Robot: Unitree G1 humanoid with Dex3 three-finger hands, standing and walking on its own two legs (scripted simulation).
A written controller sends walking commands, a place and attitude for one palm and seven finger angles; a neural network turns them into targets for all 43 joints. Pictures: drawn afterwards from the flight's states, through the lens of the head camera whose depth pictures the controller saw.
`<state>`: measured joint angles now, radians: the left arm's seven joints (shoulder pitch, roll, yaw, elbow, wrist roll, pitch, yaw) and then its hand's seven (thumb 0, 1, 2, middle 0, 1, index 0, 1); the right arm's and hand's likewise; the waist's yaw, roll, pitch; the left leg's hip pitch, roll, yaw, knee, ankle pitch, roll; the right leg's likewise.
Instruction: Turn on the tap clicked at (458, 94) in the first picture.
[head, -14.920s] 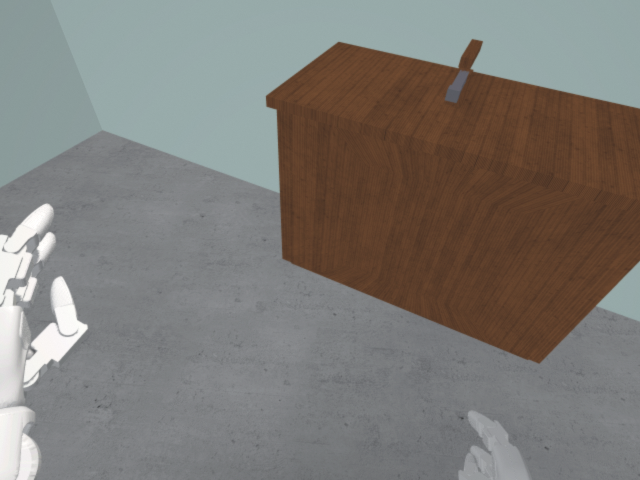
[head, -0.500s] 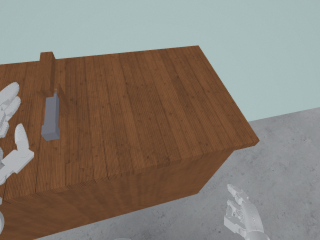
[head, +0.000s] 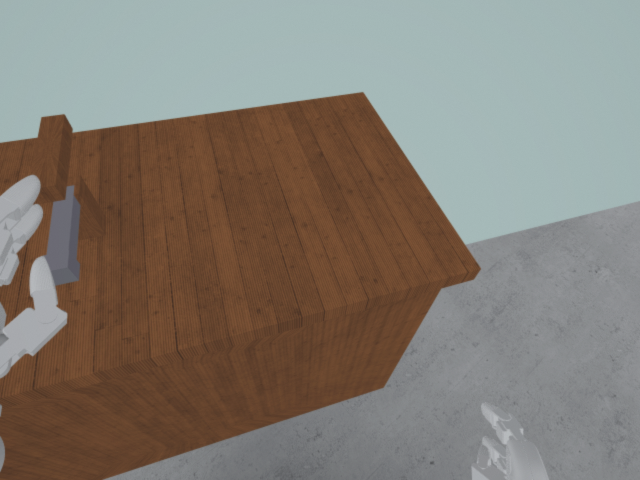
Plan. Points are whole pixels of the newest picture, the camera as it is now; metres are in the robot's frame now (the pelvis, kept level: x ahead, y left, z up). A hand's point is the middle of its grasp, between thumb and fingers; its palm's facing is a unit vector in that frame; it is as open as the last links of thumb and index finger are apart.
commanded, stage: shuffle to correct the standing spot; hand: left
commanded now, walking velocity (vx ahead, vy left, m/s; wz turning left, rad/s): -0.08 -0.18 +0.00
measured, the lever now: (60, 268) +0.31 +0.32 +0.09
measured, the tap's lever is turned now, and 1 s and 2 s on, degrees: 0 0 0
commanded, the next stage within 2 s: none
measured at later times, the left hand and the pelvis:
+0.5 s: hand (47, 310) +0.23 +0.26 +0.16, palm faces +0.32 -0.85 -0.42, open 7.4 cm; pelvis +0.01 +0.01 +0.00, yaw +0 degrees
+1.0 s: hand (45, 318) +0.22 +0.25 +0.16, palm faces +0.33 -0.85 -0.42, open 7.4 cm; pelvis +0.00 +0.01 +0.00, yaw +1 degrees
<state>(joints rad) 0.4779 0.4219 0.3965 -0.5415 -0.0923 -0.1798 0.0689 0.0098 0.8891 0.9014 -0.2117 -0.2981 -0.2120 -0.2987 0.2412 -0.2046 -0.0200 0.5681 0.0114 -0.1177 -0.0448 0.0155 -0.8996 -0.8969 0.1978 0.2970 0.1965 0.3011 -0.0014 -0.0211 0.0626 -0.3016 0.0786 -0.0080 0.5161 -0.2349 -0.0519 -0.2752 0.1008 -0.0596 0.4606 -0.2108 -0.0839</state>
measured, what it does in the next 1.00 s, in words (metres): stands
